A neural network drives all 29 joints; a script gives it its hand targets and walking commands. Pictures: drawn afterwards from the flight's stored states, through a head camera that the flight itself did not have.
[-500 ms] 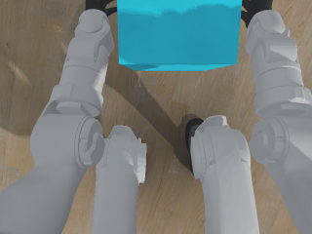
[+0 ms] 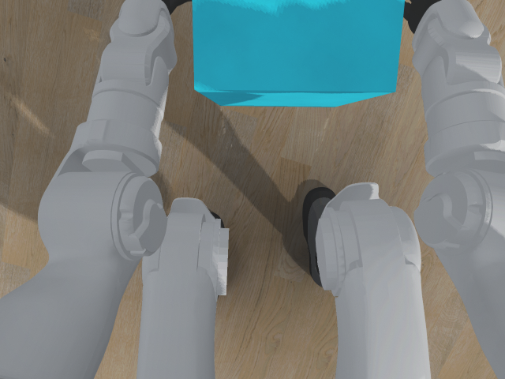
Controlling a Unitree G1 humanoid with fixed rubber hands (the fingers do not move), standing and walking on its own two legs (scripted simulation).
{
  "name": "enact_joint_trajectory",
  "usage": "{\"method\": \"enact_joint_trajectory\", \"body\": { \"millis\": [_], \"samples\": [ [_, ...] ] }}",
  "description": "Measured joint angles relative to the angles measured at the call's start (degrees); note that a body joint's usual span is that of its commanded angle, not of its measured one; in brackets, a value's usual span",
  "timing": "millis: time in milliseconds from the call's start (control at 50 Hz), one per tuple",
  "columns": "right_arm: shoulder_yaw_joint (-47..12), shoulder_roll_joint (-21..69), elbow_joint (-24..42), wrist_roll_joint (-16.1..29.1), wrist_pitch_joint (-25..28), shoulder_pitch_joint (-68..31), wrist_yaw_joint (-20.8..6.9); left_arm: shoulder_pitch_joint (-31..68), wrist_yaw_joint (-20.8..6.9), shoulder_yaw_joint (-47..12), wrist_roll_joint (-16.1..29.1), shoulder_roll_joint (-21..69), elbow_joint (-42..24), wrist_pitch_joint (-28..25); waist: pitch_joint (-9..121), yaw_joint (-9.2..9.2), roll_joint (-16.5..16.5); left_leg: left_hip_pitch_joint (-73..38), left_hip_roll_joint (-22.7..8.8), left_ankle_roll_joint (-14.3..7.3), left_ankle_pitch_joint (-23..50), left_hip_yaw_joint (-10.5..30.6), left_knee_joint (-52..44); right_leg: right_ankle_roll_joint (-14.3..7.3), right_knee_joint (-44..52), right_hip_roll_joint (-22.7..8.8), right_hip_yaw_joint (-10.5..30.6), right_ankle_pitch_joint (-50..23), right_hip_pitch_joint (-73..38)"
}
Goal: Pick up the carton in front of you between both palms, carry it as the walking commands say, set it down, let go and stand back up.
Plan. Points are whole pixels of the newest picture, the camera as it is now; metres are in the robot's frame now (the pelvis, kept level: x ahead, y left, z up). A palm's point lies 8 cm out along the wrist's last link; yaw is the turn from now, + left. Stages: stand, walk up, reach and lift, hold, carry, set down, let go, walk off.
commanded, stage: set down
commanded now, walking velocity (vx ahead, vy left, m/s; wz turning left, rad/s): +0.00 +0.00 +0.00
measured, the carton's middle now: (286, 25) +0.53 -0.07 -0.24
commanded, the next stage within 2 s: let go in 1.40 s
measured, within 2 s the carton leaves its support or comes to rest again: neither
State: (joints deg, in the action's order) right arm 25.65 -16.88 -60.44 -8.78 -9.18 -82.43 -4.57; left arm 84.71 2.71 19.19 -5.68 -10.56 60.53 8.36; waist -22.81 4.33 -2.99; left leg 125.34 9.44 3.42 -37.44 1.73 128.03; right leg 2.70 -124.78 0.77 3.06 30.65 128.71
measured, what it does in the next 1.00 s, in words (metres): rises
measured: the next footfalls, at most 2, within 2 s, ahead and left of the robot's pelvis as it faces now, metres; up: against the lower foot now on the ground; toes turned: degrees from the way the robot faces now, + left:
none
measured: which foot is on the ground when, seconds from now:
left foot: down 0.00-1.00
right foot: down 0.00-1.00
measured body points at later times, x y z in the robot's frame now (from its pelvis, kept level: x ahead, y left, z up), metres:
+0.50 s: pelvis +0.00 -0.01 +0.00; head +0.36 -0.04 +0.26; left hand +0.58 +0.11 -0.15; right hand +0.55 -0.27 -0.15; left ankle +0.10 +0.11 -0.34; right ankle +0.12 -0.13 -0.34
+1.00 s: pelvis +0.01 -0.01 +0.13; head +0.35 -0.04 +0.43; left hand +0.58 +0.11 +0.01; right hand +0.54 -0.28 +0.01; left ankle +0.10 +0.11 -0.34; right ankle +0.12 -0.13 -0.34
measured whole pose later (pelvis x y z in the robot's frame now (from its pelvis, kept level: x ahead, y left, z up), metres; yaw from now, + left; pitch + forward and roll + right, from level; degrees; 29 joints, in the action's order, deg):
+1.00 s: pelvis +0.01 -0.01 +0.13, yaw +0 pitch +47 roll +2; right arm 16.2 -20.5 -49.6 4.8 -10.2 -69.7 1.1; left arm 71.6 7.4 11.2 4.1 -15.6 48.3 11.7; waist -1.1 3.6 -1.7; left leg 115.2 4.2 2.2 -32.0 1.5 100.1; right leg 0.2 -98.2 0.7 1.8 26.1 119.0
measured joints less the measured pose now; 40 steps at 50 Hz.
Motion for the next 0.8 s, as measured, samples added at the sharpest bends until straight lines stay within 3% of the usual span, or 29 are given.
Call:
{"method": "enact_joint_trajectory", "body": {
  "millis": [100,220,300,400,540,800],
  "samples": [
    [-0.95,-1.19,-4.43,1.43,3.58,-1.22,1.6,0.75,0.81,-3.79,2.08,-1.79,1.79,-1.76,-2.22,-0.15,0.69,-0.76,-0.6,0.1,-0.39,-0.02,0.29,-0.19,-0.29,-0.11,-0.27,0.24,-0.59],
    [-7.53,-5.68,-8.04,11.32,7.98,-0.26,6.18,-0.21,3.91,-12.12,11.76,-7.05,3.15,-3.97,-3.89,-0.26,1.2,-0.34,-2.24,-0.31,-0.59,-0.23,0.48,-1.3,-0.55,-1.1,-1.31,0.46,-0.11],
    [-12.19,-8.74,-7.46,17.56,8.82,-0.28,6.55,-0.96,4.42,-16.04,16.58,-9.23,1.24,-4.4,-3.68,-0.38,1.19,0.6,-3.29,-0.7,-0.41,-0.54,1.14,-2.24,-1.35,-1.91,-1.99,0.45,0.85],
    [-15.61,-9.52,-4.91,21.55,7.69,-0.44,6.79,-1.84,5.16,-16.93,17.89,-9.47,-2.26,-3.54,-1.72,-0.57,1.79,1.15,-3.92,-0.46,-0.13,-0.54,1.26,-2.81,-1.54,-1.79,-2.25,-0.15,1.8],
    [-15.35,-6.99,1.91,20.19,3.87,2.48,8.23,-5.11,6.5,-14.65,15.94,-7.82,-7.92,-0.15,3.62,-0.58,1.48,-1.25,-4.66,-0.76,0.53,-0.69,-3.08,-2.64,2.74,-0.95,-1.98,-0.98,-0.42],
    [-10.68,-4.2,2.78,14.03,1.93,7.34,6.85,-7.78,4.97,-7.43,9.85,-5.1,-4.47,0.81,18.11,-0.61,1.14,-4.7,-5.28,-1.35,3.53,-0.94,-17.8,-2.33,16.79,-0.29,-1.18,-3.15,-4.03]
  ]
}}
